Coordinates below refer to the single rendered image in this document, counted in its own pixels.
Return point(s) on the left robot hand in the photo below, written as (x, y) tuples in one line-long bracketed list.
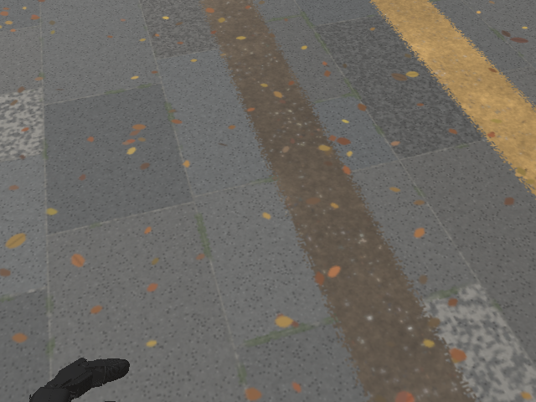
[(79, 377)]

